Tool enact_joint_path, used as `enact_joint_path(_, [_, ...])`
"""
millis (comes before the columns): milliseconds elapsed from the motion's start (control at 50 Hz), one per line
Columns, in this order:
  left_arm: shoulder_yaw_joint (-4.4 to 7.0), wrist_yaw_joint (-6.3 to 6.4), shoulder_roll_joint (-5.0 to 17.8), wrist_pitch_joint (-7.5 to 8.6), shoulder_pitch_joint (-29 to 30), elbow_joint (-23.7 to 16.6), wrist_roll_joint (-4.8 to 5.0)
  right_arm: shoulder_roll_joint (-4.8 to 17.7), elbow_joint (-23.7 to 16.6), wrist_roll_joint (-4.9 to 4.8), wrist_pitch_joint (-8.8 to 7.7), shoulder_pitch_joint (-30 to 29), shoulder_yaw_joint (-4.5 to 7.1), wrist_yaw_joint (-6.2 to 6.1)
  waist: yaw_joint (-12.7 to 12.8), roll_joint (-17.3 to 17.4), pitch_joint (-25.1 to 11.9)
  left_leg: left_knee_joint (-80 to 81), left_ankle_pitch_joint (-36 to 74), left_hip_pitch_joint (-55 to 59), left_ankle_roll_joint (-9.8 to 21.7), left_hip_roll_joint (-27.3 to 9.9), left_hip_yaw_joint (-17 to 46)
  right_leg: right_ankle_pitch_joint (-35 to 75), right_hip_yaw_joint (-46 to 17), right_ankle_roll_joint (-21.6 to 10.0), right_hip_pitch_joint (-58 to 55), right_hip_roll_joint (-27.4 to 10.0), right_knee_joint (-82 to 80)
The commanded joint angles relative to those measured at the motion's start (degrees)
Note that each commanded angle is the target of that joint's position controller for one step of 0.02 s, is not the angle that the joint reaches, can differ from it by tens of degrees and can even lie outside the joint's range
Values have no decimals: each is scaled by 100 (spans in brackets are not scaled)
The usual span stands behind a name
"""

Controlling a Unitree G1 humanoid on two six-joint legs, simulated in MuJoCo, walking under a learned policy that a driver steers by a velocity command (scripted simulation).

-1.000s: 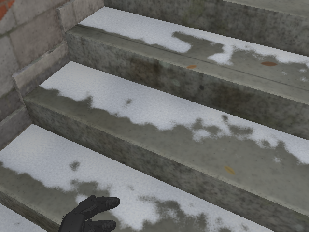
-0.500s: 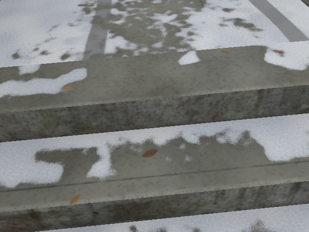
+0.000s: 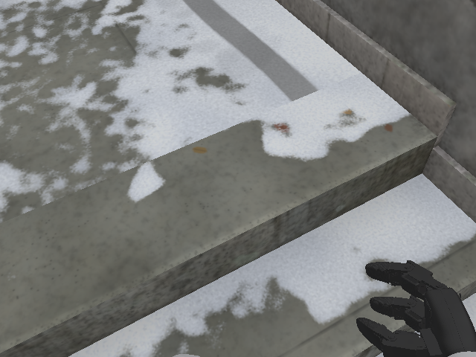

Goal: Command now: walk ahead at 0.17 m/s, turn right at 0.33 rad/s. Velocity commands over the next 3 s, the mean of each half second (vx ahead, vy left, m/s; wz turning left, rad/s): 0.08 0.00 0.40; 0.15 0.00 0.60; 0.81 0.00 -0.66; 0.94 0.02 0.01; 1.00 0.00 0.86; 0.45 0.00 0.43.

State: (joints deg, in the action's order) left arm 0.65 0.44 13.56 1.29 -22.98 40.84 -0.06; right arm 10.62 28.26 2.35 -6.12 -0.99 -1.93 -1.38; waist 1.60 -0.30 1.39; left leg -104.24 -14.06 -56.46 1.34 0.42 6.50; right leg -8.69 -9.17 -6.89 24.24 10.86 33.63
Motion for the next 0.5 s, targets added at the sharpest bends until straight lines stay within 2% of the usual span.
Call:
enact_joint_path(20, [-53,98,197,60,432,-256,-166,-230,36,-127,161,936,-135,-116,-413,-311,-694,-1230,-39,-513,-266,25,-665,2496,-1143,-46,-410,-1309,-741])
enact_joint_path(40, [-99,109,120,-16,144,-44,-200,-336,236,-298,225,1338,-156,-112,-357,-605,-747,-2038,-256,-1059,-333,83,-518,2228,-1171,-59,-835,-1541,-685])
enact_joint_path(60, [-140,96,20,-122,-139,127,-149,-444,237,-439,257,1256,-180,-119,-179,-595,-607,-2464,-594,-1467,-271,284,-10,1865,-1168,54,-990,-1692,-605])
enact_joint_path(80, [-134,99,39,-183,-273,208,-128,-441,190,-521,285,1068,-174,-136,-30,-484,-372,-2570,-634,-1817,-243,513,330,1418,-1093,147,-1111,-1759,-623])
enact_joint_path(100, [-89,155,211,-238,-190,250,-114,-408,49,-508,323,819,-178,-151,6,-444,-123,-2428,-509,-2134,-281,566,457,1046,-1025,211,-1144,-1819,-690])
enact_joint_path(120, [-49,204,340,-303,-80,198,-94,-410,-159,-423,357,404,-199,-155,43,-353,-15,-1664,-142,-2335,-364,484,310,372,-848,364,-1180,-1730,-814])
enact_joint_path(140, [-45,279,303,-342,39,158,-110,-316,-276,-348,376,139,-169,-164,101,-327,18,-1189,104,-2260,-457,430,128,235,-763,417,-1120,-1702,-948])
enact_joint_path(160, [-46,354,287,-382,93,145,-151,-269,-406,-327,388,-35,-146,-163,114,-502,-14,-828,246,-2193,-575,375,-76,347,-711,376,-1123,-1728,-1033])
enact_joint_path(180, [-52,504,258,-469,23,200,-226,-419,-588,-376,387,-414,-171,-152,184,-745,-141,-1206,-186,-2441,-696,306,-91,1161,-920,183,-1430,-2047,-1166])
enact_joint_path(200, [22,610,535,-532,313,116,-175,-422,-747,-396,394,-436,-230,-114,32,-853,-175,-582,-621,-2407,-759,70,-480,1887,-812,55,-1668,-2192,-1447])
enact_joint_path(220, [80,675,627,-583,375,69,-140,-349,-817,-418,398,-465,-231,-44,43,-784,-319,-84,-748,-2134,-759,-185,-663,2381,-723,-42,-1908,-2267,-1484])
enact_joint_path(240, [121,706,715,-619,356,58,-61,-345,-866,-416,404,-516,-245,15,70,-712,-459,576,-838,-1882,-707,-369,-791,2713,-598,-122,-2218,-2348,-1537])
enact_joint_path(260, [196,691,903,-584,394,8,70,-347,-861,-384,397,-463,-238,57,86,-682,-660,948,-1170,-1649,-587,-557,-609,3523,-594,-266,-2678,-2663,-1487])
enact_joint_path(280, [236,667,995,-593,461,6,169,-319,-851,-347,417,-446,-250,110,90,-507,-738,1552,-1305,-1312,-445,-585,-810,4303,-317,-294,-2940,-2740,-1542])
enact_joint_path(300, [238,575,1032,-579,749,-38,109,-254,-654,-335,399,-216,-183,182,42,-501,-853,2044,-1351,-206,-217,-289,-1548,6102,337,-276,-2652,-2475,-1442])
enact_joint_path(320, [274,478,1183,-554,858,-22,111,-122,-492,-306,406,20,-99,182,-28,-740,-989,2453,-1401,729,21,39,-1869,7995,627,-233,-2512,-2285,-1201])
enact_joint_path(340, [300,411,1333,-498,878,9,100,109,-336,-250,411,514,-8,190,-180,-1095,-1276,2792,-1431,1306,213,237,-1902,9532,708,-299,-2738,-2400,-856])
enact_joint_path(360, [251,360,1225,-440,1034,-45,57,366,-133,-250,424,1058,104,205,-388,-991,-1506,3777,-1164,1929,405,399,-1692,9968,772,-288,-2902,-2393,-341])
enact_joint_path(380, [216,321,1093,-315,1031,-165,-15,767,10,-283,433,1638,307,242,-624,-708,-1631,4766,-795,2935,639,494,-775,9350,785,-174,-2402,-2158,692])
enact_joint_path(400, [208,272,935,-210,1440,-610,-37,1383,211,-109,413,2235,513,196,-876,1330,-1812,6187,101,4311,1552,-497,2145,4839,671,388,-331,-889,3097])
enact_joint_path(420, [151,34,652,-99,1707,-703,-214,1426,43,158,515,1799,508,-64,-721,2304,-2331,8094,811,4761,2085,-1229,4810,-958,-161,641,719,278,5621])
enact_joint_path(440, [65,-174,294,-10,1233,-696,-110,1153,-91,104,511,1397,419,-122,-332,1581,-1994,7984,-64,4282,1669,-1311,4512,-1210,-590,600,1297,-127,6639])
enact_joint_path(460, [-18,-235,128,-6,1605,-922,-62,804,-67,-122,494,1304,385,-123,-277,607,-1066,7631,-651,3549,1371,-927,3736,-1125,-348,564,1688,-268,6673])
enact_joint_path(480, [-52,-233,-14,31,1655,-957,-135,675,15,-311,469,1165,395,-94,-42,-112,-143,7377,-733,2949,1203,-603,2805,-984,-47,560,2064,-472,6561])
enact_joint_path(500, [-76,-180,-48,42,1542,-978,-177,630,10,-324,466,1052,416,-101,99,-238,-77,7338,-771,2698,1104,-343,2278,-814,42,539,2025,-679,6600])
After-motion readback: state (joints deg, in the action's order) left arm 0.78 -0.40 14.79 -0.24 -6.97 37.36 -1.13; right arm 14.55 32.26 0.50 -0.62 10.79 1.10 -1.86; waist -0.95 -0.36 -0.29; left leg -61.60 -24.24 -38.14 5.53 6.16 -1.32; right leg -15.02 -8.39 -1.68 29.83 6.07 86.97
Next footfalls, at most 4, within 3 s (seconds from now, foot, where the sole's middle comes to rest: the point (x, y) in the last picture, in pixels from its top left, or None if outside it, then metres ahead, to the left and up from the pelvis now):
0.36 left None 0.29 0.21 -0.60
1.02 right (231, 316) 0.51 0.09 -0.60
1.42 left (104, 207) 0.73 0.41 -0.44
1.82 right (227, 103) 1.11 0.12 -0.44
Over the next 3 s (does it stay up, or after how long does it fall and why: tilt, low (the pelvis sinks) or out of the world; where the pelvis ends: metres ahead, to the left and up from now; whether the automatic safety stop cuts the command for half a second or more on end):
stays up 1.74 0.61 0.33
